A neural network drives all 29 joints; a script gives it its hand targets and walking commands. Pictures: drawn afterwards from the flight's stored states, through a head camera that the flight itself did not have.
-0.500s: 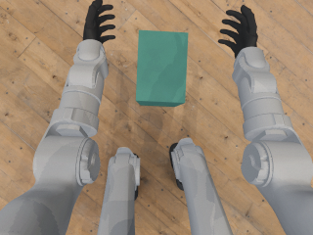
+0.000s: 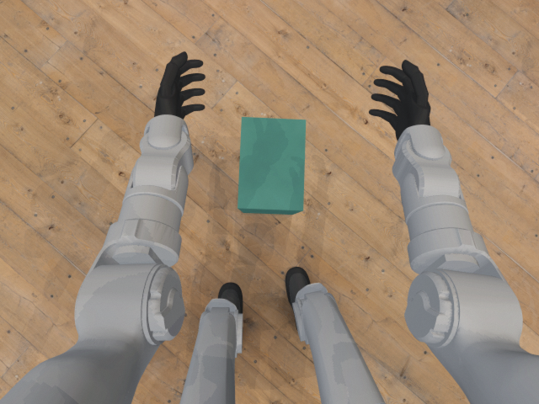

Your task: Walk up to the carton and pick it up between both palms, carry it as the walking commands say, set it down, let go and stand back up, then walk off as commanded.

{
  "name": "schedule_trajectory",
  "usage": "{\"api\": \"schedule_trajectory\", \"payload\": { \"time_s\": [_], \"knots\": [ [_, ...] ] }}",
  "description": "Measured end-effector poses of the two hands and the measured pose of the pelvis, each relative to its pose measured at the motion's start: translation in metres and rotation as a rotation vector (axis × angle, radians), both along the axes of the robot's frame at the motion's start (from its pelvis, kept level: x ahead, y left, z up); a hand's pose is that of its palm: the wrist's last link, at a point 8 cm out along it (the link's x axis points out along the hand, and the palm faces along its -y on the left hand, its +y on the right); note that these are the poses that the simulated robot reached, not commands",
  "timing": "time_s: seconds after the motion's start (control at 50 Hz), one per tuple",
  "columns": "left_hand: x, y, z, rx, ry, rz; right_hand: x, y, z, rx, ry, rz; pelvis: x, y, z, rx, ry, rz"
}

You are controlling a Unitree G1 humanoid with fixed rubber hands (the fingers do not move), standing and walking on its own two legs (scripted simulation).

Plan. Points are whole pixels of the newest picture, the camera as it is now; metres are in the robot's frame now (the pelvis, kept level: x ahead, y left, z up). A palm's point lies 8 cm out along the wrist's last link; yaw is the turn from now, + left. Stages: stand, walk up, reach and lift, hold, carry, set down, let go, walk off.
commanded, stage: let go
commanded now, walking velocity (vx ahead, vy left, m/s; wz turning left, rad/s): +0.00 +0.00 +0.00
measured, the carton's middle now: (270, 172) +0.49 -0.05 -0.54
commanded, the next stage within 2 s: stand in 1.34 s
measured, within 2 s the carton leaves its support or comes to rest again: neither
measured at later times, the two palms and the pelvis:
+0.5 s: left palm (111, 212) +0.38 +0.16 -0.04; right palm (474, 204) +0.34 -0.25 -0.03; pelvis +0.04 -0.01 +0.07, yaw -1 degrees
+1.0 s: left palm out of the picture +0.25 +0.24 +0.04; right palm (519, 326) +0.23 -0.22 +0.04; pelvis +0.08 +0.02 +0.11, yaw -1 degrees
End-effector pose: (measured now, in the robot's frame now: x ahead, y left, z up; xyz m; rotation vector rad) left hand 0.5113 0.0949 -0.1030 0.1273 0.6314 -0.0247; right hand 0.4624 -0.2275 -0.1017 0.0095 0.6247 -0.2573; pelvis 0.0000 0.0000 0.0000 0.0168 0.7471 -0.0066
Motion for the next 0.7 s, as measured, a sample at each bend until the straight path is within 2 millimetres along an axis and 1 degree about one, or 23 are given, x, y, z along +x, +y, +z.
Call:
{"api": "schedule_trajectory", "payload": {
  "time_s": [0.12,0.16,0.2,0.28,0.34,0.42,0.48,0.58,0.7],
  "knots": [
    [-0.002,0.001,0.004,0.016,0.005,-0.001,-0.003,0.001,0.004,-0.011,0.014,0.010,0.004,-0.003,0.013,0.003,0.000,-0.005],
    [-0.006,0.004,0.003,0.030,0.010,0.002,-0.007,0.001,0.004,-0.021,0.020,0.019,0.006,-0.004,0.018,0.004,-0.001,-0.008],
    [-0.015,0.010,0.002,0.049,0.019,0.007,-0.015,-0.001,0.005,-0.035,0.033,0.035,0.009,-0.004,0.023,0.006,-0.005,-0.012],
    [-0.045,0.025,0.006,0.092,0.056,0.024,-0.039,-0.008,0.008,-0.063,0.089,0.086,0.017,-0.006,0.036,0.009,-0.028,-0.017],
    [-0.072,0.035,0.016,0.110,0.084,0.026,-0.063,-0.016,0.017,-0.080,0.132,0.120,0.024,-0.007,0.046,0.009,-0.065,-0.020],
    [-0.103,0.048,0.039,0.113,0.099,0.024,-0.093,-0.022,0.040,-0.091,0.159,0.158,0.033,-0.008,0.060,0.005,-0.140,-0.022],
    [-0.122,0.058,0.060,0.109,0.101,0.021,-0.114,-0.025,0.061,-0.093,0.168,0.175,0.041,-0.008,0.070,0.000,-0.208,-0.021],
    [-0.151,0.076,0.087,0.097,0.102,0.027,-0.144,-0.023,0.089,-0.093,0.175,0.192,0.052,-0.007,0.083,-0.009,-0.320,-0.016],
    [-0.190,0.097,0.109,0.082,0.111,0.043,-0.182,-0.009,0.113,-0.084,0.179,0.195,0.065,-0.004,0.095,-0.020,-0.457,-0.015]
  ]
}}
